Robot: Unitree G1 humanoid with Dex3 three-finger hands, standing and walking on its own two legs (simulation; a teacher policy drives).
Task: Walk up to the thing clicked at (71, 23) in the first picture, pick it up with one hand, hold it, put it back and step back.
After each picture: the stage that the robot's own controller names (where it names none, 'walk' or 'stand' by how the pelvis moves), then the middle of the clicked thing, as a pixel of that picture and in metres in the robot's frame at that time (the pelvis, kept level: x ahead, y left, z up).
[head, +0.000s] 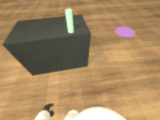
stand; (69, 21) +0.96 +0.31 +0.07
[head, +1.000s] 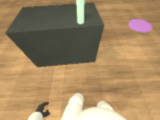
walk; (80, 9) +0.92 +0.21 +0.12
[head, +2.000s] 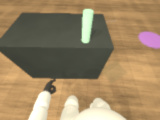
walk; (86, 28) +0.66 +0.04 +0.12
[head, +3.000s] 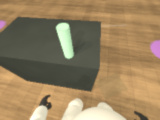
stand; (66, 43) +0.47 +0.21 +0.11
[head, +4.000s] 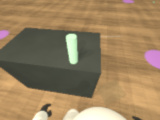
stand; (72, 50) +0.49 +0.19 +0.07
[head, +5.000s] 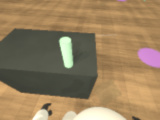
stand; (67, 54) +0.44 +0.20 +0.07
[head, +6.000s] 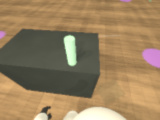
stand; (71, 52) +0.47 +0.19 +0.06
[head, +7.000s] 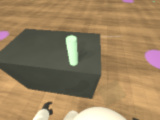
stand; (72, 52) +0.48 +0.17 +0.06
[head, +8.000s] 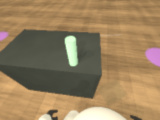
stand; (72, 52) +0.46 +0.18 +0.06
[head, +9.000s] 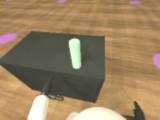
rise first; (75, 55) +0.45 +0.16 +0.07
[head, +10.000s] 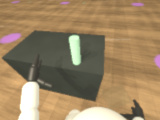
go down; (75, 51) +0.49 +0.17 +0.08
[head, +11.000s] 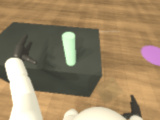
go down; (70, 51) +0.45 +0.16 +0.09
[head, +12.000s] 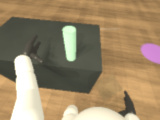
close in; (70, 46) +0.47 +0.15 +0.11
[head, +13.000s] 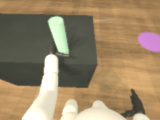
close; (60, 40) +0.49 +0.18 +0.13
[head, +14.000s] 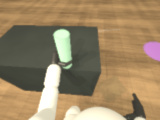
lift; (64, 52) +0.39 +0.17 +0.16
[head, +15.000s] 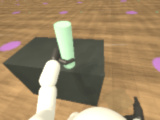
lift; (66, 48) +0.32 +0.16 +0.27
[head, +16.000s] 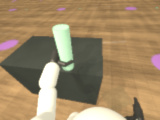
hold; (65, 50) +0.33 +0.17 +0.25
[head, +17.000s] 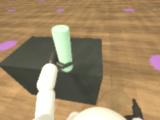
hold; (64, 52) +0.31 +0.17 +0.25
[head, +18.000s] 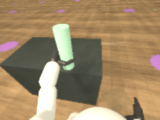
crouch; (65, 50) +0.33 +0.17 +0.25
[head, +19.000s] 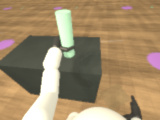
crouch; (66, 36) +0.41 +0.16 +0.28
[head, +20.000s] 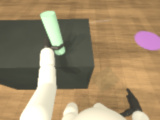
lower; (55, 36) +0.50 +0.19 +0.16
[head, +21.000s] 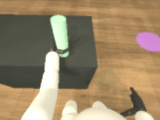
lower; (61, 39) +0.48 +0.17 +0.14
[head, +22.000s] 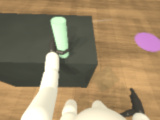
lower; (61, 40) +0.48 +0.17 +0.13
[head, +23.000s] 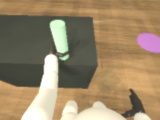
lower; (61, 43) +0.47 +0.17 +0.13
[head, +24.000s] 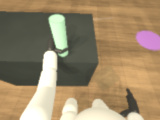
rest; (60, 39) +0.48 +0.17 +0.14
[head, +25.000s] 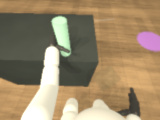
withdraw; (63, 40) +0.49 +0.16 +0.13
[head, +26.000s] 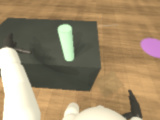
sink last; (67, 45) +0.47 +0.16 +0.12
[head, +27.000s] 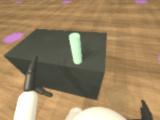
stand; (76, 50) +0.48 +0.17 +0.10
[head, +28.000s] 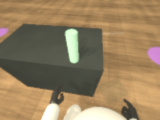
stand; (73, 48) +0.47 +0.16 +0.12
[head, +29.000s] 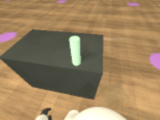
stand; (75, 52) +0.49 +0.16 +0.07
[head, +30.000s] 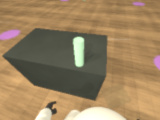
stand; (79, 53) +0.47 +0.15 +0.07
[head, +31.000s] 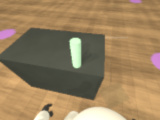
stand; (76, 54) +0.46 +0.14 +0.06
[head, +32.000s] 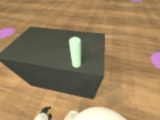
stand; (75, 54) +0.46 +0.15 +0.06
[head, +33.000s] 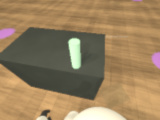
stand; (75, 55) +0.44 +0.15 +0.07
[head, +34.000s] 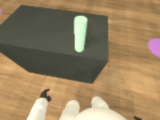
walk; (79, 36) +0.53 +0.12 +0.09
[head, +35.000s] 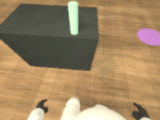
walk; (73, 20) +0.73 +0.23 +0.09
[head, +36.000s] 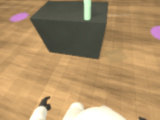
stand; (87, 7) +1.07 +0.15 +0.09
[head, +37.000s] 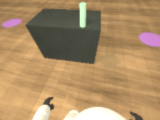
stand; (82, 15) +1.05 +0.17 +0.07
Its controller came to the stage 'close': yes
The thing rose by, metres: 0.20
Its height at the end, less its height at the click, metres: +0.00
